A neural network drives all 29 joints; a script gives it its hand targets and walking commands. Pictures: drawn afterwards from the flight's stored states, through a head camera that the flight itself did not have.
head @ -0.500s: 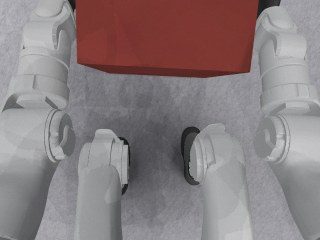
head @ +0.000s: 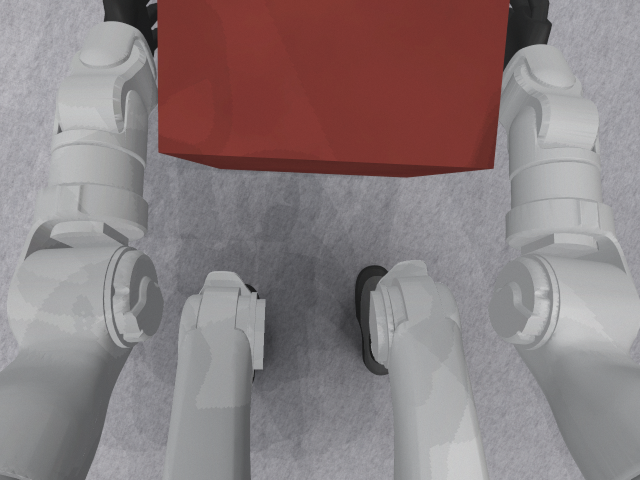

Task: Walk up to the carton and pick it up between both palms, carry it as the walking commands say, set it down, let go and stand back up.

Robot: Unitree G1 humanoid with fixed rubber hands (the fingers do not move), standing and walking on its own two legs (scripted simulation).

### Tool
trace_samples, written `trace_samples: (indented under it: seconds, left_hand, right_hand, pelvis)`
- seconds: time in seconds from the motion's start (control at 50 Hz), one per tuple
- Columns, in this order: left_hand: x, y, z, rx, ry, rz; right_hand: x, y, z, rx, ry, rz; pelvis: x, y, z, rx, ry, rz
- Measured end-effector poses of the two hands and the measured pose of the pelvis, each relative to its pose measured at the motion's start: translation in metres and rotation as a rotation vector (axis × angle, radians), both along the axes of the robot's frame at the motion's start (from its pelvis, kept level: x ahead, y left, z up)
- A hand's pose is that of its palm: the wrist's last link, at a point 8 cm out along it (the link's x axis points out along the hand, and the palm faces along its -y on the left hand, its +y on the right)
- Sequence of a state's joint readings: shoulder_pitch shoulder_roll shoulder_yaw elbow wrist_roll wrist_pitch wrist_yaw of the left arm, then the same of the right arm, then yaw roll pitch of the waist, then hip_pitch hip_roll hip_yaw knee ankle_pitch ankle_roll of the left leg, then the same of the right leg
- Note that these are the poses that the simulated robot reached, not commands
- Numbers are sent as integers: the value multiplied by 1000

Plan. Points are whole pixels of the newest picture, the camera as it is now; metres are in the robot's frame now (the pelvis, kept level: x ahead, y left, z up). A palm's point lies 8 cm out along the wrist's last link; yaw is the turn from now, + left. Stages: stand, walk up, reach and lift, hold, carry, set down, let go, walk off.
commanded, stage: reach and lift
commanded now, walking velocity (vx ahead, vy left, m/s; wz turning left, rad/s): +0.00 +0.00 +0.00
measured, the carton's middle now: (326, 42) +0.57 -0.03 -0.19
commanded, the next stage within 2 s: none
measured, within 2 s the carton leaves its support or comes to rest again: neither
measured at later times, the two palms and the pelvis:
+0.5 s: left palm (87, 17) +0.53 +0.16 -0.05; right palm (568, 47) +0.51 -0.22 -0.05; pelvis +0.00 +0.00 +0.05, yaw +0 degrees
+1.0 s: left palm out of the picture +0.51 +0.16 +0.03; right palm out of the picture +0.48 -0.21 +0.03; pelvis +0.01 +0.00 +0.11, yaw +0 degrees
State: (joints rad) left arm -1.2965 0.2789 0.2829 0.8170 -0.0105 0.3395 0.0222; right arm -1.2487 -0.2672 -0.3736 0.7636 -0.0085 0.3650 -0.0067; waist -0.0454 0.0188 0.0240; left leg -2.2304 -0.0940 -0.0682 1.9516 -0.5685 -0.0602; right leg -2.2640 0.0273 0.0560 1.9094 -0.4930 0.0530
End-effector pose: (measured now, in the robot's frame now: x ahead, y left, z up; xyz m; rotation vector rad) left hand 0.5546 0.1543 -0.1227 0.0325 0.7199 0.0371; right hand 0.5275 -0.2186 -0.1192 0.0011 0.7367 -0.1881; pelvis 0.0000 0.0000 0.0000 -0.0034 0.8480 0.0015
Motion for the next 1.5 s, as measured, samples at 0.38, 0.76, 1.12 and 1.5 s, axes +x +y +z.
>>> trace_samples:
  seconds: [0.38, 0.76, 1.12, 1.5]
  left_hand:
    - [-17, 3, 59, -10, 2, 11]
    - [-33, 5, 116, -14, 8, 14]
    - [-47, 7, 172, -12, 9, 12]
    - [-61, 10, 228, -13, 11, 11]
  right_hand:
    - [-18, 2, 57, 17, 0, -11]
    - [-34, 3, 114, 22, 5, -13]
    - [-48, 5, 168, 23, 6, -12]
    - [-63, 8, 224, 28, 7, -18]
  pelvis:
    - [-3, 0, 37, 0, 5, -1]
    - [4, 0, 79, -2, -12, -3]
    - [13, 0, 123, -2, -47, -5]
    - [29, 2, 173, -5, -100, -6]
